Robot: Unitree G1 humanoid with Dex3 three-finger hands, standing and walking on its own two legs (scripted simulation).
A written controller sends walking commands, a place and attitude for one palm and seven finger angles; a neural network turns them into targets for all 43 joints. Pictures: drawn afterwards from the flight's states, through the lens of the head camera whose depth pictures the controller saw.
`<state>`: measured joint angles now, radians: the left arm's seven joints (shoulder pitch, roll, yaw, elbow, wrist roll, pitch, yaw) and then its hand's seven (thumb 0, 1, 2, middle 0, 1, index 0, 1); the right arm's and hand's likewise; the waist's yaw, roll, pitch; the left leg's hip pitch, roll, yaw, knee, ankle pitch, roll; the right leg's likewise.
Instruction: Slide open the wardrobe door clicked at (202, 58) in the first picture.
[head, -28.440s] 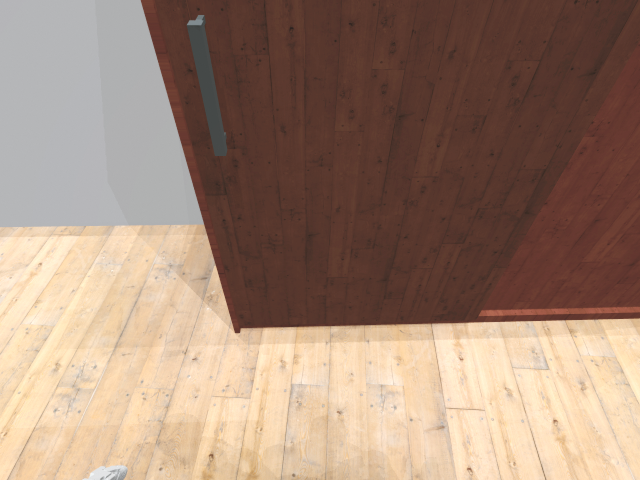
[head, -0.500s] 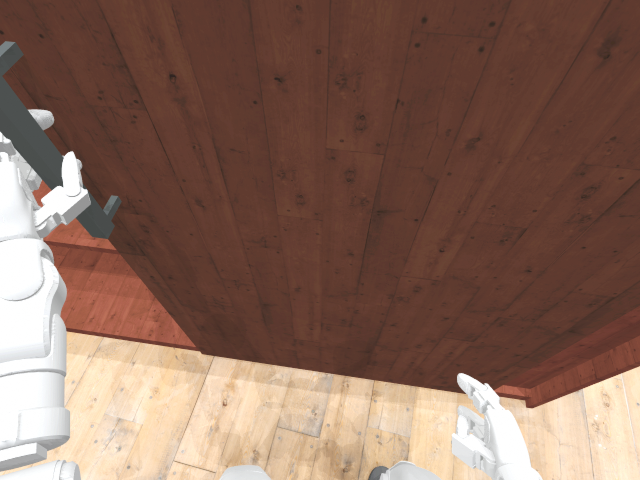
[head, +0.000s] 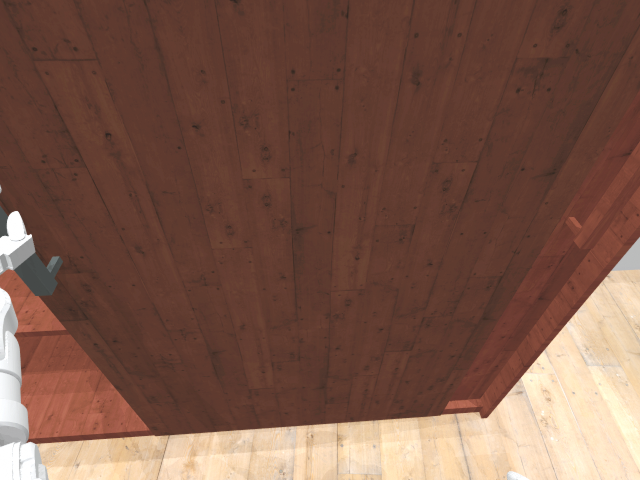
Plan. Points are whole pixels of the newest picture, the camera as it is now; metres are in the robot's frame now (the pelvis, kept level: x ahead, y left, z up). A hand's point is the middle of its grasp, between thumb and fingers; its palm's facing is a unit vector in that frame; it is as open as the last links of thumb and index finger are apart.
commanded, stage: stop walking and hold the door there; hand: left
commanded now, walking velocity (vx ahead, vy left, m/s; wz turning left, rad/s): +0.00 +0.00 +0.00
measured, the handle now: (7, 218) +0.38 +0.41 +0.15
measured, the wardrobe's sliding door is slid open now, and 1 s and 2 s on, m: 0.67 0.67 0.67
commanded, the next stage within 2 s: loosen the grip on the handle in 1.96 s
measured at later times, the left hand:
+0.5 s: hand (16, 237) +0.34 +0.38 +0.15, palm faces +0.63 -0.74 -0.23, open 6.6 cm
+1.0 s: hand (17, 247) +0.34 +0.38 +0.14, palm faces +0.49 -0.83 -0.27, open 5.7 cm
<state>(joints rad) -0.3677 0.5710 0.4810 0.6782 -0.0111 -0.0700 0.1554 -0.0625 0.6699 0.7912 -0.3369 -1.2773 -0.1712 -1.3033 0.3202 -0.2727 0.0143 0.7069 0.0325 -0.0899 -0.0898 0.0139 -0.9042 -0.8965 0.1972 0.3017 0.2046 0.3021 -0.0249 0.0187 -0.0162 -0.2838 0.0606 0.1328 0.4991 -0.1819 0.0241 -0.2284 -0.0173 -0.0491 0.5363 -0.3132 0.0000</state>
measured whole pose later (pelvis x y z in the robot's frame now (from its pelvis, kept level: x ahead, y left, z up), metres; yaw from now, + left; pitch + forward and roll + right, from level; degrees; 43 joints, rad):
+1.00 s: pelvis -0.07 +0.07 -0.01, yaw +1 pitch +0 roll +0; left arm -0.62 0.51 0.37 0.87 -0.01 -0.15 0.09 -0.15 0.68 0.78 -0.37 -1.37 -0.35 -1.37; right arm 0.21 -0.26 0.01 0.68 0.04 -0.06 -0.07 0.01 -0.90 -0.90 0.20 0.30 0.21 0.30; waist -0.01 0.06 0.07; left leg -0.37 -0.03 0.12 0.48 -0.12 0.10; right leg -0.30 -0.06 -0.15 0.78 -0.51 0.02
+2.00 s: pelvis -0.09 +0.16 -0.01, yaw +4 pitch -2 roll +0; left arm -0.67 0.34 0.19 0.70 -0.05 -0.10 0.09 -0.03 0.73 0.78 -0.44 -1.37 -0.27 -1.40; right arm 0.20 -0.27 0.02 0.71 0.04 -0.03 -0.10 0.01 -0.90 -0.90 0.20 0.30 0.21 0.30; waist -0.02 0.02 0.09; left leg -0.32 0.08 0.08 0.56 -0.20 -0.03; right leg -0.24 -0.02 -0.06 0.59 -0.32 0.00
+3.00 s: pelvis -0.08 +0.17 -0.01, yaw +4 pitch +4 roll -1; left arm -0.63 0.35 0.28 0.78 0.02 -0.18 0.10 -0.01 -0.55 0.20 -0.34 -1.21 -0.33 -1.20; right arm 0.28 -0.24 -0.01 0.72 -0.01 -0.06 -0.03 0.01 -0.90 -0.90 0.20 0.30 0.21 0.30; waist -0.07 0.01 -0.03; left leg -0.46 0.08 0.07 0.62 -0.23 -0.01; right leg -0.36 -0.02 -0.06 0.61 -0.33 0.00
